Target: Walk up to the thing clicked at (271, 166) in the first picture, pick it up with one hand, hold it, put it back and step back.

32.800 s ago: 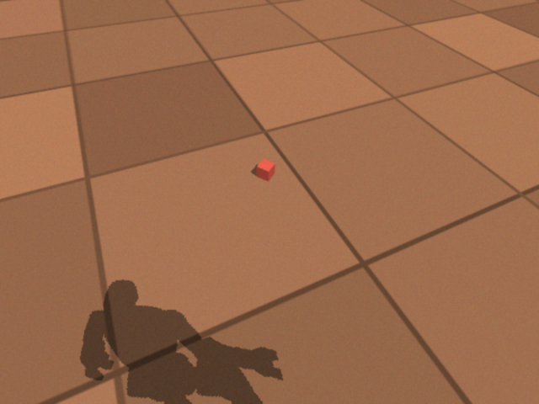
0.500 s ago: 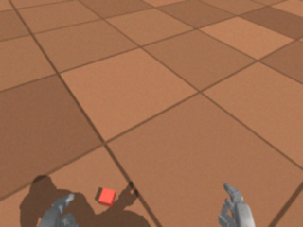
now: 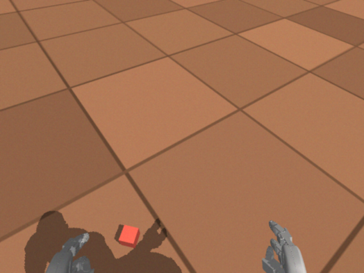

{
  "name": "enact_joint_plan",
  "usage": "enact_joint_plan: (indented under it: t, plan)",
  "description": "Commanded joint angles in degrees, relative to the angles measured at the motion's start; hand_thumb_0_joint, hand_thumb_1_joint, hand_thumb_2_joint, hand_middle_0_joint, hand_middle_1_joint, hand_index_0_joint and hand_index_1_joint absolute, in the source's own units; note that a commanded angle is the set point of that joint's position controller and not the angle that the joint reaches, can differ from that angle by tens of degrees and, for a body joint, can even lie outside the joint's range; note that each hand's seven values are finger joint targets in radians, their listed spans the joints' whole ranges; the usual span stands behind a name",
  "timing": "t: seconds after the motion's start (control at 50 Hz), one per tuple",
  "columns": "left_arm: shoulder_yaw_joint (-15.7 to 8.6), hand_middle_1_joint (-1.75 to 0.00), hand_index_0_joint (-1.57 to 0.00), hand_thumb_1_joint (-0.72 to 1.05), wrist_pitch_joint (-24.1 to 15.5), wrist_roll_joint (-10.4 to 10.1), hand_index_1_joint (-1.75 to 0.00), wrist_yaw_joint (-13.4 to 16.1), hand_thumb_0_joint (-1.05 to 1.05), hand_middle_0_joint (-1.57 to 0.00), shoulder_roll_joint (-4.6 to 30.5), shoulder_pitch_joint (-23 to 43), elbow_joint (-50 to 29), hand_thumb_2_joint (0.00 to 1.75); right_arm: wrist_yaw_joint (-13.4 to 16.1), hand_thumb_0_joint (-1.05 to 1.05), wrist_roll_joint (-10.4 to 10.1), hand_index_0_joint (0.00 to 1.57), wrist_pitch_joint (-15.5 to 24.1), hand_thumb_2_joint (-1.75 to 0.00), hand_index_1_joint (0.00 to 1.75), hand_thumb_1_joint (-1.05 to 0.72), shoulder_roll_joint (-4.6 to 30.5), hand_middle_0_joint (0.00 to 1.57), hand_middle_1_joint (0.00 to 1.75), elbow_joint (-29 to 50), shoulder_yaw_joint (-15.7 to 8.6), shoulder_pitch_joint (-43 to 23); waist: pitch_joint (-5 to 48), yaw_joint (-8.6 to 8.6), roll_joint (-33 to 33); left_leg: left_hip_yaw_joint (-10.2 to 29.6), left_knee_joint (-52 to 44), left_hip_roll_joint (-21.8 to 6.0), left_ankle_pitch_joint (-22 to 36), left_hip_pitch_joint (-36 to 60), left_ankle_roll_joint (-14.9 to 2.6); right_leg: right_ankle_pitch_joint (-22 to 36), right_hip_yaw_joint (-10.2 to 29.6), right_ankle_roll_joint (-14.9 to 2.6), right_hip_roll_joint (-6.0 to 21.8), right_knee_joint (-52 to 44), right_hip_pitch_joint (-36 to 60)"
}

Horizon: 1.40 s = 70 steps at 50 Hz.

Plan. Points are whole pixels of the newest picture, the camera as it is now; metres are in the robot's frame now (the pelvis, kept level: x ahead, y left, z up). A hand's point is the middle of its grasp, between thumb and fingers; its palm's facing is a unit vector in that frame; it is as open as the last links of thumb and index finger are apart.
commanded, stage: home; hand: left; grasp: from above
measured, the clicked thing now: (129, 236) +0.43 +0.21 -0.68
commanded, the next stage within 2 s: stand in 0.44 s
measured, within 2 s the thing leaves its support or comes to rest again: neither
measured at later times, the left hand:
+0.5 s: hand (90, 271) +0.17 +0.18 -0.05, palm faces +0.04 -0.98 -0.20, open 7.4 cm
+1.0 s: hand out of the picture +0.05 +0.24 -0.11, palm faces +0.03 -0.95 -0.31, open 7.4 cm
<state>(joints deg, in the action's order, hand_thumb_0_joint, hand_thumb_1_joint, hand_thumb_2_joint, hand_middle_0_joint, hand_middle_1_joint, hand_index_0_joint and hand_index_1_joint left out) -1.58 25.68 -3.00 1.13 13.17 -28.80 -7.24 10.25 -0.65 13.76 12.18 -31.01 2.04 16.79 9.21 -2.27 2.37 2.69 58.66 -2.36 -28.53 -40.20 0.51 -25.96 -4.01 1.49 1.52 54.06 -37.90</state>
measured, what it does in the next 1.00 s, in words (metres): rises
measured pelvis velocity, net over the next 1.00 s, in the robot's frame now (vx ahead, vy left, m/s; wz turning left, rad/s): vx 0.00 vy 0.01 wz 0.01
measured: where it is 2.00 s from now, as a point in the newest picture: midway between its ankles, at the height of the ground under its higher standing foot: outside the picture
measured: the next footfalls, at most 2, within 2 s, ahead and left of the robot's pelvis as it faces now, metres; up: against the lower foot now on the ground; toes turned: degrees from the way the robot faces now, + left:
none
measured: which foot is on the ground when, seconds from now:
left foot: down 0.00-1.00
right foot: down 0.00-1.00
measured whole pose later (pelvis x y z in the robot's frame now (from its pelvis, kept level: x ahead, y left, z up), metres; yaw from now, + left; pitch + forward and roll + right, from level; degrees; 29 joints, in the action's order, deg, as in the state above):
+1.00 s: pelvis +0.00 +0.01 +0.05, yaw +1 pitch -3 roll -1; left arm -2.2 1.3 2.4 1.7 16.6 -13.3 54.1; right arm 0.9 2.6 0.6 16.1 -56.6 -2.8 10.9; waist -3.1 1.3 -0.8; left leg 0.2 33.7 0.6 -17.3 -13.8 -1.1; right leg -15.9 -2.5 2.9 4.1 31.5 -12.9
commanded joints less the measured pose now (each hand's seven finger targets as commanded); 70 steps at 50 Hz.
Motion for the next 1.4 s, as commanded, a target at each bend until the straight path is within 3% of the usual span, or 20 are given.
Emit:
enact_joint_plan:
  t: [0.0, 0.14, 0.3, 0.38, 0.5, 0.52, 0.54, 0.56, 0.6, 0.66, 0.74, 0.8, 0.94, 1.02, 1.1, 1.16, 1.2, 1.38]
  plan:
    - [-3.88, -0.30, -0.20, 0.90, -2.58, -0.02, -0.30, 0.40, 0.00, -0.20, 5.71, 0.98, -10.59, 0.90, 0.96, 0.00, 0.11, 0.20, 3.41, -0.90, 0.30, -0.90, 7.42, 0.20, 0.30, 9.47, -3.25, -4.58, 4.22, 0.10, 0.77, 0.08, -11.13, 1.86, 8.56, 4.53, -0.99, 6.35, -0.39, -1.32, -2.39, -8.62, 3.33]
    - [-3.98, -0.30, -0.20, 0.90, -2.69, 0.17, -0.30, 0.60, 0.00, -0.20, 6.05, 0.60, -11.59, 0.90, 1.08, 0.00, 0.11, 0.20, 3.17, -0.90, 0.30, -0.90, 7.14, 0.20, 0.30, 8.87, -3.34, -4.01, 5.55, 0.35, 0.58, -0.51, -9.65, 2.08, 13.04, 5.29, -1.05, 10.46, -0.06, -1.33, -2.05, -8.49, 4.69]
    - [-3.52, -0.30, -0.20, 0.90, -2.75, 0.26, -0.30, 0.62, 0.00, -0.20, 5.75, 1.46, -11.69, 0.90, 0.95, 0.00, 0.08, 0.20, 3.02, -0.90, 0.30, -0.90, 7.23, 0.20, 0.30, 8.92, -3.26, -4.57, 3.50, 0.21, 1.00, 0.15, -10.90, 1.75, 10.83, 5.00, -0.88, 8.35, -0.55, -1.37, -2.28, -8.61, 3.79]
    - [-3.49, -0.30, -0.20, 0.90, -2.46, 0.13, -0.30, 0.52, 0.00, -0.20, 5.83, 0.36, -11.19, 0.90, 0.91, 0.00, 0.05, 0.20, 2.97, -0.90, 0.30, -0.90, 7.43, 0.20, 0.30, 8.86, -3.42, -3.95, 5.21, -0.22, 1.34, 0.09, -10.18, 1.80, 14.39, 6.20, -0.93, 11.47, -0.48, -1.44, -2.35, -7.93, 4.59]
    - [-3.30, -0.30, -0.20, 0.90, -2.67, 0.13, -0.30, 0.53, 0.00, -0.20, 5.42, 0.40, -10.58, 0.90, 0.71, 0.00, 0.15, 0.20, 2.79, -0.90, 0.30, -0.90, 7.63, 0.20, 0.30, 8.95, -3.57, -4.08, 4.83, 0.10, 1.20, 0.61, -10.63, 1.40, 15.43, 6.39, -0.63, 11.68, -0.96, -1.61, -2.55, -7.26, 4.38]
    - [-3.75, -0.30, -0.20, 0.90, -14.73, 6.70, -0.30, 2.57, 0.00, -0.20, 10.13, 17.00, 9.53, 0.90, -2.71, 0.00, 7.47, 0.20, -3.55, -0.90, 0.30, -0.90, 14.26, 0.20, 0.30, -4.92, -5.80, -7.46, -9.24, 4.36, -2.65, 1.96, -15.48, -0.55, 24.18, 6.68, -3.21, 11.11, 4.04, -3.95, 2.30, -10.33, 13.77]
    - [-4.77, -0.30, -0.20, 0.90, -18.56, 7.04, -0.30, 2.20, 0.00, -0.20, 10.48, 11.35, 19.01, 0.90, -4.44, 0.00, 7.05, 0.20, -5.89, -0.90, 0.30, -0.90, 14.49, 0.20, 0.30, -5.00, -6.58, -7.82, -3.95, 4.10, -4.67, 1.06, -15.32, -0.26, 25.83, 11.05, -3.60, 11.89, 6.32, -5.65, 2.23, -11.13, 15.05]
    - [-4.61, -0.30, -0.20, 0.90, -20.43, 6.77, -0.30, 1.75, 0.00, -0.20, 11.91, 10.74, 21.07, 0.90, -5.25, 0.00, 7.54, 0.20, -7.15, -0.90, 0.30, -0.90, 15.12, 0.20, 0.30, -3.69, -7.02, -6.90, -4.63, 3.09, -4.51, 2.15, -15.48, -0.13, 22.29, 11.69, -3.77, 10.99, 7.49, -6.22, 2.34, -12.80, 13.10]
    - [-3.61, -0.30, -0.20, 0.90, -22.67, 7.02, -0.30, 1.28, 0.00, -0.20, 11.91, 13.00, 26.46, 0.90, -7.27, 0.00, 5.81, 0.20, -7.77, -0.90, 0.30, -0.90, 13.91, 0.20, 0.30, -6.54, -6.88, -7.38, -0.98, 3.43, -1.41, 1.80, -17.22, 0.32, 21.92, 15.32, -3.69, 15.36, 7.50, -5.16, 3.65, -11.83, 18.90]
    - [-3.86, -0.30, -0.20, 0.90, -23.51, 5.93, -0.30, 0.96, 0.00, -0.20, 11.61, 15.51, 33.53, 0.90, -9.02, 0.00, 3.88, 0.20, -8.60, -0.90, 0.30, -0.90, 12.88, 0.20, 0.30, -8.90, -7.23, -9.18, -2.69, 4.39, -3.04, 2.07, -19.85, 0.55, 16.85, 16.55, -3.43, 11.36, 6.89, -3.79, 4.03, -16.26, 19.01]
    - [-3.76, -0.30, -0.20, 0.90, -25.60, 5.89, -0.30, 1.19, 0.00, -0.20, 11.95, 18.58, 42.28, 0.90, -9.37, 0.00, 3.85, 0.20, -9.99, -0.90, 0.30, -0.90, 12.51, 0.20, 0.30, -13.39, -7.34, -8.48, -3.26, 3.24, -3.31, 2.09, -23.05, 0.19, 19.08, 21.82, -3.64, 14.73, 6.96, -3.24, 4.88, -19.54, 20.50]
    - [-3.43, -0.30, -0.20, 0.90, -26.27, 5.50, -0.30, 1.20, 0.00, -0.20, 11.45, 18.25, 47.73, 0.90, -9.16, 0.00, 3.88, 0.20, -10.62, -0.90, 0.30, -0.90, 13.09, 0.20, 0.30, -15.92, -7.44, -9.13, -4.51, 3.79, -0.02, 3.52, -26.86, -1.13, 21.06, 23.76, -3.79, 16.71, 5.55, -2.51, 4.36, -21.47, 23.37]
    - [-2.84, -0.30, -0.20, 0.90, -26.47, 5.11, -0.30, 1.23, 0.00, -0.20, 12.26, 18.18, 57.54, 0.90, -8.45, 0.00, 3.14, 0.20, -11.53, -0.90, 0.30, -0.90, 14.68, 0.20, 0.30, -21.59, -7.31, -9.03, -7.85, 3.55, 0.72, 4.87, -35.16, -2.63, 23.36, 28.27, -2.85, 17.74, 4.69, -2.17, 4.41, -27.92, 28.12]
    - [-2.58, -0.30, -0.20, 0.90, -26.62, 4.99, -0.30, 1.30, 0.00, -0.20, 12.92, 18.55, 61.43, 0.90, -8.31, 0.00, 2.69, 0.20, -12.00, -0.90, 0.30, -0.90, 14.92, 0.20, 0.30, -24.20, -7.29, -8.49, -9.01, 3.20, -1.00, 4.00, -37.45, -2.58, 23.80, 29.91, -2.42, 17.92, 5.13, -1.88, 5.08, -30.99, 30.38]
    - [-2.11, -0.30, -0.20, 0.90, -26.35, 5.11, -0.30, 1.03, 0.00, -0.20, 12.69, 18.44, 64.33, 0.90, -8.44, 0.00, 2.61, 0.20, -12.41, -0.90, 0.30, -0.90, 15.42, 0.20, 0.30, -25.84, -7.16, -9.59, -12.63, 3.31, 0.49, 5.56, -42.65, -3.13, 13.47, 28.48, -2.35, 14.02, 4.29, -1.53, 4.45, -32.69, 29.90]
    - [-2.09, -0.30, -0.20, 0.90, -26.72, 5.24, -0.30, 1.01, 0.00, -0.20, 13.24, 18.74, 65.73, 0.90, -8.66, 0.00, 2.43, 0.20, -12.47, -0.90, 0.30, -0.90, 15.15, 0.20, 0.30, -26.67, -7.13, -9.79, -11.97, 3.17, -1.82, 4.75, -42.46, -2.79, 16.05, 29.72, -2.21, 14.49, 5.07, -1.61, 5.21, -34.45, 30.74]
    - [-2.02, -0.30, -0.20, 0.90, -26.65, 5.18, -0.30, 0.90, 0.00, -0.20, 13.39, 19.00, 66.42, 0.90, -8.76, 0.00, 2.54, 0.20, -12.71, -0.90, 0.30, -0.90, 15.49, 0.20, 0.30, -27.37, -7.11, -9.50, -13.57, 3.13, -0.83, 5.05, -43.83, -2.83, 11.36, 27.70, -1.99, 12.22, 5.05, -1.37, 4.87, -35.13, 30.77]
    - [-1.96, -0.30, -0.20, 0.90, -26.97, 5.10, -0.30, 0.74, 0.00, -0.20, 14.68, 19.58, 68.13, 0.90, -9.26, 0.00, 2.36, 0.20, -13.08, -0.90, 0.30, -0.90, 15.40, 0.20, 0.30, -28.51, -6.62, -9.84, -14.29, 2.94, -1.34, 4.58, -44.04, -2.75, 8.57, 27.31, -1.99, 7.63, 5.94, -1.47, 5.08, -37.50, 29.17]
